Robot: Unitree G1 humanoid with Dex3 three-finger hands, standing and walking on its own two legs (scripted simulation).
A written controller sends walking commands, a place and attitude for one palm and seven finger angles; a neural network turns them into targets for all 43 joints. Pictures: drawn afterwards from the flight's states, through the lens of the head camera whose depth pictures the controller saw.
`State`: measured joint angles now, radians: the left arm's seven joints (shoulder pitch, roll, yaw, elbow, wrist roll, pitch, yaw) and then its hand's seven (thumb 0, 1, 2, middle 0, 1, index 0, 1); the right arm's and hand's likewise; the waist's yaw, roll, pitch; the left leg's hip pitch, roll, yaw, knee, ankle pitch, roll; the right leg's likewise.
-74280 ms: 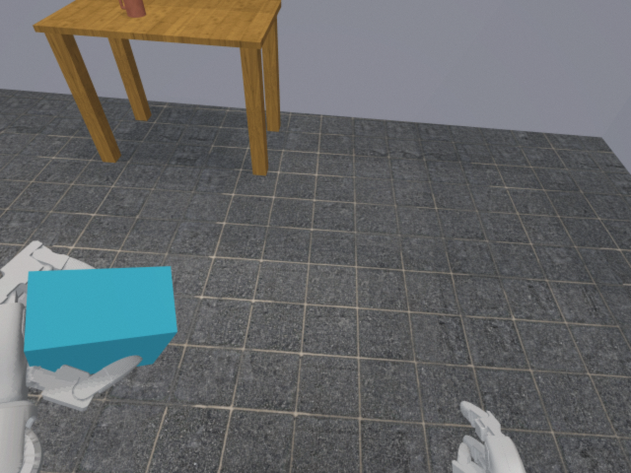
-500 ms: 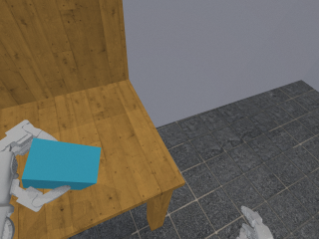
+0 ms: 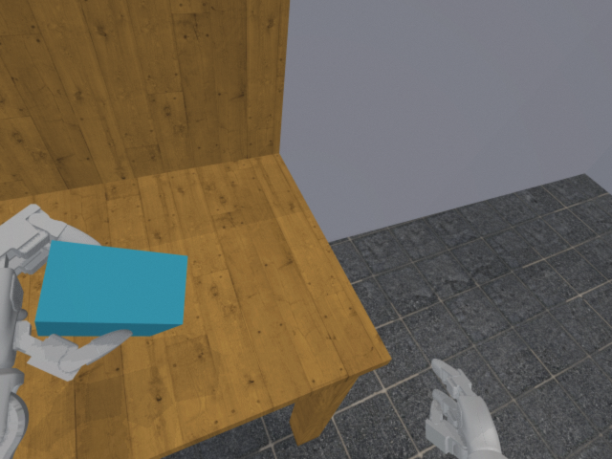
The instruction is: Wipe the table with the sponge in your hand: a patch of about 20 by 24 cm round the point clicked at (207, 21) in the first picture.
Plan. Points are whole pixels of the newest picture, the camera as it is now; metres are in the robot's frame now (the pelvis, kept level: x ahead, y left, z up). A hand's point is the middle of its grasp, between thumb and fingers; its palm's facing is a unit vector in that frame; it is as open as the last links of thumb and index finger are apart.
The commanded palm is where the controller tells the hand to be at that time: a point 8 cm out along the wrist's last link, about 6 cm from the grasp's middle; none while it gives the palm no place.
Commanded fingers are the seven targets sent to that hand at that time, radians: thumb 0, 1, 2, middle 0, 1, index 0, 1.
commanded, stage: come to a stop and stand still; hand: left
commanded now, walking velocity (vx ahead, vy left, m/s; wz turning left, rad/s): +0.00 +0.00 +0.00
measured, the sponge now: (128, 298) +0.23 +0.21 +0.13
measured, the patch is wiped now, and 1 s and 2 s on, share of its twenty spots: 0.00 0.00 0.00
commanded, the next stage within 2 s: look again from close up in 0.44 s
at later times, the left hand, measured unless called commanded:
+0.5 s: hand (77, 312) +0.20 +0.24 +0.16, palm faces +0.36 -0.85 -0.38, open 10.6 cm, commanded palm +0.14 +0.27 +0.17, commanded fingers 0.00 0.10 1.30 -1.20 -1.60 -1.20 -1.60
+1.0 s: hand (75, 274) +0.23 +0.25 +0.17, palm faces +0.38 -0.79 -0.47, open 10.6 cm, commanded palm +0.15 +0.26 +0.17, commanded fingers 0.00 0.10 1.30 -1.20 -1.60 -1.20 -1.60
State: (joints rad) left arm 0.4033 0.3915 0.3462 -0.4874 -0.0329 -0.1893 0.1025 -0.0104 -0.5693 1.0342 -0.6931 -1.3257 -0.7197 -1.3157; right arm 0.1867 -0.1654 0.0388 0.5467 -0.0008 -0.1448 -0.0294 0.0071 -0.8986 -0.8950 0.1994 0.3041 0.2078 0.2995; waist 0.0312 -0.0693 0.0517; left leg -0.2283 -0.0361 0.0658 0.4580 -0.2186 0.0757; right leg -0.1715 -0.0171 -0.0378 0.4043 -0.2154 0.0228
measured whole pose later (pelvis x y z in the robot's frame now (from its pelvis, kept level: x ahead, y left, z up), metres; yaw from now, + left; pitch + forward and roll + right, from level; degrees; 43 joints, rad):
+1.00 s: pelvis -0.01 -0.02 +0.00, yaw +0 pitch +0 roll -2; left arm 0.25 0.48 0.38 -0.35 0.02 -0.25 0.05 -0.01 -0.57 1.04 -0.70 -1.32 -0.73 -1.31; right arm 0.23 -0.19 0.02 0.58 -0.01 -0.16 -0.04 0.01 -0.90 -0.90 0.20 0.30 0.20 0.30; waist 0.06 -0.04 0.05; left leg -0.27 0.00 0.05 0.47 -0.20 0.05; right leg -0.21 0.02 -0.05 0.40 -0.19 -0.01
